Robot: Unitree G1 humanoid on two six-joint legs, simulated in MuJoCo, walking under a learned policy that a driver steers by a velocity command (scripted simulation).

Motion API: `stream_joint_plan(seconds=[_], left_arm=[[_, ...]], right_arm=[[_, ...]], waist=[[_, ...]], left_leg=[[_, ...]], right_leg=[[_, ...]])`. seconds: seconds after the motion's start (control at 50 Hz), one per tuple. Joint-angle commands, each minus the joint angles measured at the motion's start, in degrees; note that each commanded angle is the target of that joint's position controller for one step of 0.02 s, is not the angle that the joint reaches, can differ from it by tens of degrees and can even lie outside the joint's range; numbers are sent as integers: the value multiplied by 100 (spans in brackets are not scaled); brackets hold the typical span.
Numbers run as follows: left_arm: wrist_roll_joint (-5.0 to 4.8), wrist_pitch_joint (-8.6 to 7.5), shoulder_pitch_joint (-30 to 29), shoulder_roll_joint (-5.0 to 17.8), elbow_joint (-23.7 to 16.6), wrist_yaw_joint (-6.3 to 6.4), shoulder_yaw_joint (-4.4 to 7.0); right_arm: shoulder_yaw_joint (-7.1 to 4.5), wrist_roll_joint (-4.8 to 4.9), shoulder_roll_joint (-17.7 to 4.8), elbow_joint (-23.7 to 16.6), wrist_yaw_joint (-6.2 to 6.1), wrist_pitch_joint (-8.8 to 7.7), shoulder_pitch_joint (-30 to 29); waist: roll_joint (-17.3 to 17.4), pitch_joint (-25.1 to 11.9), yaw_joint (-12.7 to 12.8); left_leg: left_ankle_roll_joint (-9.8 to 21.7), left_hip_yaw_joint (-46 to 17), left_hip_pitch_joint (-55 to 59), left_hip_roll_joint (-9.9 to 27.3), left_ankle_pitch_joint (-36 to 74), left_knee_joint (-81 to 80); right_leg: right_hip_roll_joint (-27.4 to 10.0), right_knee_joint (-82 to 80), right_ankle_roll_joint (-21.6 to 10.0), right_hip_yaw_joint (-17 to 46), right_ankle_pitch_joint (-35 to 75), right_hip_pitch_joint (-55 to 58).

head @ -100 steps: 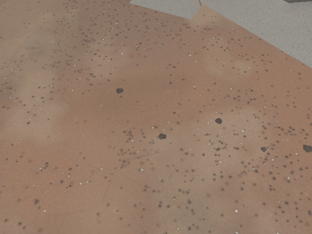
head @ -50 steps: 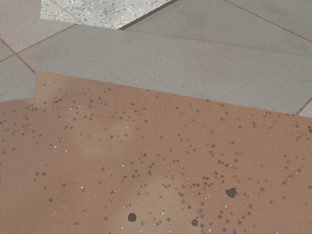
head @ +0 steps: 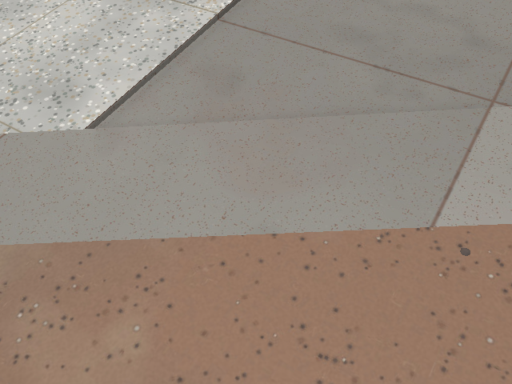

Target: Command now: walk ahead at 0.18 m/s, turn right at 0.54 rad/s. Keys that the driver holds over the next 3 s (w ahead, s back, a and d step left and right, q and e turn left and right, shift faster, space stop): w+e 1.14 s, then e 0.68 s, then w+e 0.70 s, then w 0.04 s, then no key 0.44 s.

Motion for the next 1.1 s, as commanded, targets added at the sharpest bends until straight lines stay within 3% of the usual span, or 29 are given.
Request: stream_joint_plan(seconds=[0.02, 0.04, 0.06, 0.1, 0.22, 0.32, 0.38, 0.42, 0.44, 0.46, 0.48, 0.5, 0.52, 0.56, 0.64, 0.74, 0.8, 0.86, 0.88, 0.9, 0.92, 0.94, 0.96, 0.98, 1.0, 1.02, 1.04, 1.1], left_arm=[[128, -403, 490, 1272, -270, 48, 276], [25, -494, 216, 1065, -301, 77, 216], [-59, -517, 146, 901, -287, 104, 158], [-32, -550, 326, 763, -237, 150, 94], [-59, -622, 718, 911, -117, 192, 142], [-109, -563, 873, 993, -63, 160, 180], [-95, -531, 750, 933, -117, 126, 164], [-80, -509, 619, 642, -202, 122, 73], [-5, -527, 542, 297, -306, 102, -42], [-137, -611, 831, 12, -611, 110, -124], [-227, -650, 955, 590, -507, 126, -12], [-213, -644, 632, 889, -476, 112, 68], [-168, -618, 500, 837, -448, 108, 73], [-121, -602, 256, 638, -552, 44, 70], [-127, -543, -79, 275, -841, -51, -36], [-98, -591, -801, 103, -1181, -240, -151], [-112, -569, -1157, 137, -1384, -345, -147], [-79, -514, -835, 482, -1431, -382, 24], [-90, -488, -231, 705, -1298, -375, 149], [-107, -447, 736, 991, -1032, -305, 328], [-151, -366, 1407, 1423, -867, -166, 450], [-169, -459, 1040, 1856, -1092, -189, 448], [-109, -546, 1132, 1276, -1141, -232, 290], [-68, -625, 931, 1084, -1068, -242, 213], [-77, -673, 555, 984, -1082, -246, 169], [-46, -686, 209, 840, -1136, -228, 121], [32, -691, 11, 791, -1218, -204, 89], [-18, -727, -11, 801, -1142, -116, 89]], right_arm=[[-211, 134, -727, -790, 47, -287, -910], [-273, 101, -807, -590, 44, -357, -610], [-298, 6, -812, -492, 38, -420, -509], [-287, -36, -639, -430, 101, -536, -518], [-189, 36, -363, -511, 212, -684, -873], [-116, 106, -413, -686, 301, -806, -1165], [-157, 130, -619, -634, 325, -913, -778], [-259, 73, -817, -386, 277, -969, 114], [-339, -10, -1097, -257, 231, -979, 982], [-477, -93, -1688, -84, 239, -900, 1614], [-371, -8, -1230, -113, 281, -887, 1415], [-258, 22, -818, -231, 268, -868, 1141], [-194, -10, -619, -295, 251, -841, 893], [-106, -71, -398, -264, 213, -801, 713], [-146, -42, -560, -141, 194, -831, 831], [-185, 4, -803, -135, 146, -770, 909], [-218, 91, -957, -62, 132, -700, 1168], [-286, 153, -1213, -82, 88, -576, 1232], [-300, 160, -1273, -105, 65, -518, 1224], [-256, 155, -1196, -146, 40, -503, 1173], [-84, -84, -707, -255, 59, -532, 1433], [123, -95, -228, -643, 145, -711, 1756], [-16, 103, -864, -689, 225, -897, 1050], [-24, 243, -912, -859, 263, -984, 665], [4, 148, -806, -821, 224, -1014, 647], [-29, 8, -826, -763, 188, -991, 698], [-46, -21, -840, -745, 199, -925, 819], [-23, -121, -659, -767, 198, -753, 826]], waist=[[-1320, -67, 252], [-1208, -63, 64], [-1151, -128, 47], [-977, -253, 51], [-1029, -102, 236], [-960, 34, 395], [-1107, -93, 174], [-1057, -458, -277], [-454, -1107, -653], [1454, -1653, -522], [1219, -1208, -455], [765, -604, -494], [440, -354, -407], [410, -68, -297], [348, 8, -290], [170, 98, -462], [130, 172, -489], [350, -210, -96], [359, -550, 272], [192, -1005, 800], [-842, -1503, 842], [-1923, -2377, 218], [-946, -2343, 669], [-776, -1488, 582], [-192, -962, 267], [-179, -736, 45], [-393, -629, -137], [-415, -480, -252]], left_leg=[[234, -970, -2391, -301, -402, 1682], [241, -971, -2302, -203, 117, 1598], [194, -980, -2232, -166, 505, 1418], [123, -895, -1902, -271, 1163, 1131], [-122, -856, -1335, -536, 1929, -470], [-139, -887, -756, -606, 1714, -1282], [29, -868, 79, -658, 1552, -1575], [269, -843, 1453, -523, 1649, -1907], [592, -1658, 2786, 308, 1220, -1891], [1414, -4087, 4206, 1568, -323, -2540], [1536, -4742, 3973, 1802, -1342, -2828], [1348, -3960, 3464, 1576, -1022, -2834], [1187, -3215, 3028, 1308, -285, -2867], [1050, -2231, 2392, 1003, 915, -3038], [1164, -1200, 2100, 890, 2347, -3293], [1051, -126, 2009, 718, 3032, -3376], [940, 176, 2352, 864, 3505, -3247], [783, 496, 2793, 935, 6049, -2171], [718, 585, 2689, 896, 6613, -1279], [547, 698, 2008, 723, 6256, -21], [322, 669, 430, 367, 2810, 1873], [113, -253, -1614, -833, -1112, 3767], [240, -1161, -2182, -541, -808, 3995], [354, -1062, -2398, -338, -282, 3699], [342, -1054, -2101, -92, 157, 3160], [283, -1065, -1725, 68, 391, 2693], [236, -1091, -1361, 157, 550, 2538], [-44, -910, -1104, 114, 896, 1917]], right_leg=[[-1864, -2812, -1448, 3652, -2675, 1226], [-1654, -2715, -1145, 3220, -2241, 1310], [-1509, -2666, -969, 2912, -1836, 1411], [-1237, -2662, -852, 2494, -1184, 1454], [-980, -2575, -877, 2050, -192, 1349], [-1003, -2262, -940, 2363, -198, 1110], [-968, -1914, -863, 2652, 147, 982], [-588, -1150, -613, 2488, 459, 557], [-180, 340, -365, 1957, 219, -119], [586, 2078, -10, 1117, -1418, -1904], [146, 3076, 65, 1177, -1497, -2692], [-93, 3408, 56, 1155, -1010, -2898], [-278, 3436, 89, 1011, -559, -2762], [-556, 3143, 113, 922, -2, -2518], [-680, 2541, 241, 605, 459, -2567], [-576, 869, 216, 115, 1782, -2073], [-438, 278, 45, -109, 1822, -1809], [65, 108, -318, -492, 1087, -947], [285, 5, -494, -588, 962, -141], [436, -302, -727, -493, 1271, 1323], [-531, -295, -1063, 1027, 1175, 3049], [-1902, -1303, -2286, 4646, -366, 4372], [-1836, -1805, -1960, 4645, -692, 4246], [-1658, -1879, -1706, 3821, -295, 3513], [-1396, -1904, -1526, 3180, 435, 2564], [-1187, -1961, -1427, 2704, 1036, 1894], [-1051, -2078, -1411, 2483, 1466, 1391], [-845, -2282, -1462, 1980, 2108, 637]])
